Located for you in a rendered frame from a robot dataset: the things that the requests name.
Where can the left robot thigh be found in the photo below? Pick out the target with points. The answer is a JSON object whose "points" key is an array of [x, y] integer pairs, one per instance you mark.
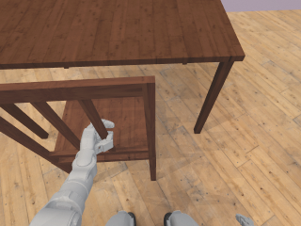
{"points": [[120, 220]]}

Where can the robot left hand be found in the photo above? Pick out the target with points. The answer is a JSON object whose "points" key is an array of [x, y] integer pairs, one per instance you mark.
{"points": [[90, 139]]}

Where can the robot right hand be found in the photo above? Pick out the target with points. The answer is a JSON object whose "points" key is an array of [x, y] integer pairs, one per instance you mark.
{"points": [[244, 221]]}

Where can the chair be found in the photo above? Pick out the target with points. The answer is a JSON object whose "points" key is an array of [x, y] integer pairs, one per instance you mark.
{"points": [[128, 102]]}

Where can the left robot upper arm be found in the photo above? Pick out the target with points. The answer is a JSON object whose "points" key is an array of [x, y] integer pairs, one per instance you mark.
{"points": [[57, 217]]}

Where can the robot left shin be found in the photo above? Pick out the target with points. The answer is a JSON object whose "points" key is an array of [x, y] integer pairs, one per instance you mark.
{"points": [[123, 212]]}

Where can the table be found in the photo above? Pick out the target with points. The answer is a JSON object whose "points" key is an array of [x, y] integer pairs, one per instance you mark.
{"points": [[40, 34]]}

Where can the left robot forearm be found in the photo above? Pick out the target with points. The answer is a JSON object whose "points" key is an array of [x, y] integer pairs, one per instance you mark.
{"points": [[74, 192]]}

